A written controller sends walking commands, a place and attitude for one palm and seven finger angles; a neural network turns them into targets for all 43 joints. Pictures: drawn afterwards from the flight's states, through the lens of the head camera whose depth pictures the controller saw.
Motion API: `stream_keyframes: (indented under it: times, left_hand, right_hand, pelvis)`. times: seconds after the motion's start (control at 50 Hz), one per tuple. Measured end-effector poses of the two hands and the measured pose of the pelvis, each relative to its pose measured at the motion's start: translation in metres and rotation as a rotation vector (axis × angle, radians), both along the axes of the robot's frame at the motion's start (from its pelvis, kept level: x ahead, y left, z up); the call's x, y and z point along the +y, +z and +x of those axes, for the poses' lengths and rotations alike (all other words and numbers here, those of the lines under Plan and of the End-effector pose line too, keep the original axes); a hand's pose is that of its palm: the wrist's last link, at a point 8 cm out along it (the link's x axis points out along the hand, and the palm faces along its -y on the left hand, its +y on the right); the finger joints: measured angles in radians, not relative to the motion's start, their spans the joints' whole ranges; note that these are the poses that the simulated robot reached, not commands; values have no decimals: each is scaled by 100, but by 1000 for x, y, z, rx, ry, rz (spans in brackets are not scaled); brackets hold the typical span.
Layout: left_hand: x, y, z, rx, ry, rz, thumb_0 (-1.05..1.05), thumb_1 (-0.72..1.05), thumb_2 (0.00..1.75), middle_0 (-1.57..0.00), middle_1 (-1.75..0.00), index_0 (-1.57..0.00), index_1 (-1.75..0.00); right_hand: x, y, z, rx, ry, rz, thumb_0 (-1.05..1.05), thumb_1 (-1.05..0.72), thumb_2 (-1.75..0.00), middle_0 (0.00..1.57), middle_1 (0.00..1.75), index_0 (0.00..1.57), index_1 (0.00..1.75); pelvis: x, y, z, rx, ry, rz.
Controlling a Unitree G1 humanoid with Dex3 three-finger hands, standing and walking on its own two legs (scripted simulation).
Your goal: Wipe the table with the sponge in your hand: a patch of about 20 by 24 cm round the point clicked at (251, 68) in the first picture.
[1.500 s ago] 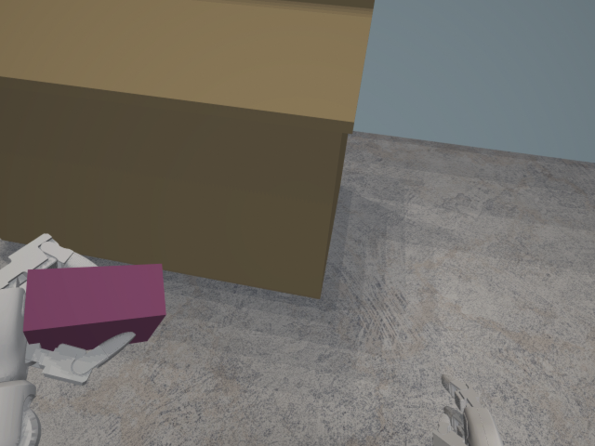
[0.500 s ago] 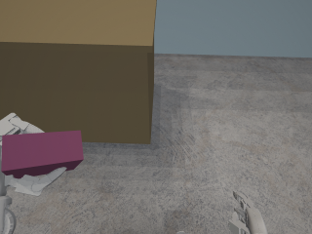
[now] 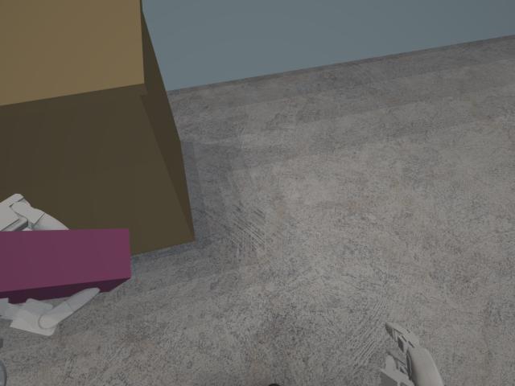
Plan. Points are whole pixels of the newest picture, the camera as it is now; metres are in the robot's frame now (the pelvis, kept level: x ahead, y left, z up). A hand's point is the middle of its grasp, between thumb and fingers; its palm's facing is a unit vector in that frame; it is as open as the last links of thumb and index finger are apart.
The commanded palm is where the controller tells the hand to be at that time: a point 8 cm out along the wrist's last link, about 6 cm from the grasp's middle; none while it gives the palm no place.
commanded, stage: turn to face it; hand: left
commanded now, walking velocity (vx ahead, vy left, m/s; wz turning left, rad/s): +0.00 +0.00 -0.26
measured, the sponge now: (82, 265) +0.22 +0.20 +0.16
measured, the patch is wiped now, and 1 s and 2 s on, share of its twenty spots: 0.00 0.00 0.00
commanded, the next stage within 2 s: take the last steps up to it in 0.12 s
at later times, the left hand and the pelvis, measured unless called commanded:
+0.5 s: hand (88, 279) +0.20 +0.19 +0.17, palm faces +0.26 -0.86 -0.45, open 9.4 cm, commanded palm +0.15 +0.25 +0.18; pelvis -0.03 -0.02 +0.00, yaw -5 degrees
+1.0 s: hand (62, 255) +0.23 +0.22 +0.17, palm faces +0.38 -0.81 -0.45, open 9.4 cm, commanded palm +0.18 +0.28 +0.18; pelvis +0.01 +0.00 -0.01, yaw -1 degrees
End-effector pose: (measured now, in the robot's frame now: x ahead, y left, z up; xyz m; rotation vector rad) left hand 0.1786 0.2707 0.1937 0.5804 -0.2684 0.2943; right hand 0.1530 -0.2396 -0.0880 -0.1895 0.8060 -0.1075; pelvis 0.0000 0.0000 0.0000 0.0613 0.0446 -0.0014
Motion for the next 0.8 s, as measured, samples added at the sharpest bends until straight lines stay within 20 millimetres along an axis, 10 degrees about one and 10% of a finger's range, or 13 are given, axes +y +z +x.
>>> stream_keyframes:
  times: [0.56, 0.8]
  left_hand:
    - [-33, -3, -15, -19, -108, -17, -1, -43, 98, -83, -133, -82, -134]
    - [9, -8, -8, -86, 2, -48, -1, -43, 99, -83, -133, -82, -134]
  right_hand:
    - [-25, -3, -89, 39, -157, -30, 1, -91, -90, 20, 30, 20, 30]
    - [-3, -5, -57, -54, -139, -43, 1, -91, -90, 20, 30, 20, 30]
  pelvis:
    - [-13, 3, -31, -45, -79, -23]
    - [11, -6, -13, -76, -42, -36]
